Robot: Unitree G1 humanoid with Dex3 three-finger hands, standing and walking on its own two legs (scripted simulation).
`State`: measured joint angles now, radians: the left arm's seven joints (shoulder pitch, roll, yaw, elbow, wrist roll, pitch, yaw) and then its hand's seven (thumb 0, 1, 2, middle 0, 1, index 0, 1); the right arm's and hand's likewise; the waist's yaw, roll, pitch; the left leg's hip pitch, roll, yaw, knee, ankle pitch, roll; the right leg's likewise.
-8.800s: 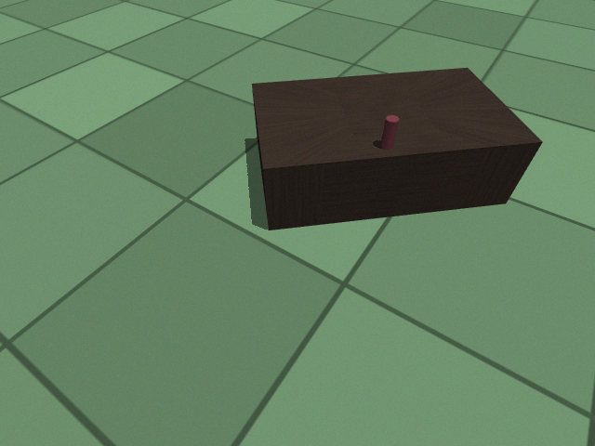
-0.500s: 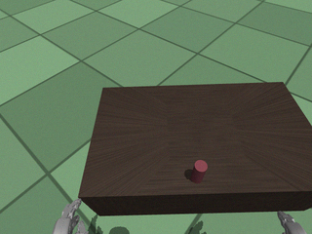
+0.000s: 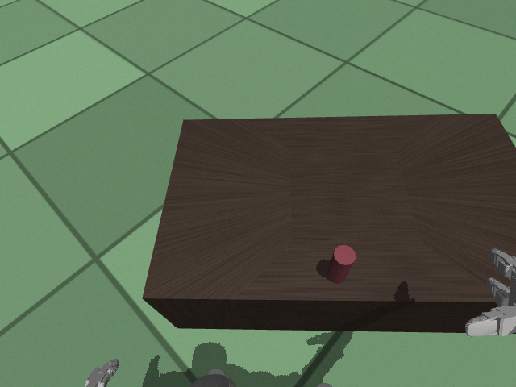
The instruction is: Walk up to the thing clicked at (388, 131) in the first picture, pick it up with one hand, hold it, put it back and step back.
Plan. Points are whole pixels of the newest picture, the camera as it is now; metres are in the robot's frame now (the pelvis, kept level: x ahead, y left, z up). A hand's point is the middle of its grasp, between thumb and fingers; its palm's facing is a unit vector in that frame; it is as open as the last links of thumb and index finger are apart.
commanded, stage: go down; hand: right
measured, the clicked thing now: (340, 265) +0.44 -0.16 -0.30
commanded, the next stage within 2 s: approach in 1.26 s
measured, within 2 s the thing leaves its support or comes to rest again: neither
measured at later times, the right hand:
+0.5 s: hand (489, 262) +0.34 -0.34 -0.03, palm faces +0.10 +0.98 -0.15, open 17.6 cm
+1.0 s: hand (495, 249) +0.36 -0.35 -0.02, palm faces +0.10 +0.99 -0.12, open 17.4 cm
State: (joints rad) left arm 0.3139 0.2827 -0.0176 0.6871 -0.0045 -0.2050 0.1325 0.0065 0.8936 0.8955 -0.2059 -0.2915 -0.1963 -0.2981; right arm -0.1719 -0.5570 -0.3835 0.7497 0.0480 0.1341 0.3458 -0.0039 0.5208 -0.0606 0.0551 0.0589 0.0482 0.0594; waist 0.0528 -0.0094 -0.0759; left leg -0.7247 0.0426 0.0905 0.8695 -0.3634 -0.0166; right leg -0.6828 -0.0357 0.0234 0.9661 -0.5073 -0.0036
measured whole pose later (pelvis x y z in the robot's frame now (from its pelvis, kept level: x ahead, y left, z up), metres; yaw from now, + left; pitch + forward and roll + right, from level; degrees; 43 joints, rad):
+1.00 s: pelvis -0.01 +0.00 -0.02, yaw +1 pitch +19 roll +3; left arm 0.31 0.31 -0.05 0.69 0.02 -0.13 0.06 0.00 0.91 0.90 -0.20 -0.30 -0.20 -0.30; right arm -0.51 -0.76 -0.55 1.18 0.05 -0.22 0.53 -0.01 0.53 -0.08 0.05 0.06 0.04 0.06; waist 0.08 0.02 -0.09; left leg -0.91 0.03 0.09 0.95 -0.37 -0.01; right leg -0.87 -0.05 0.03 1.06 -0.53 0.00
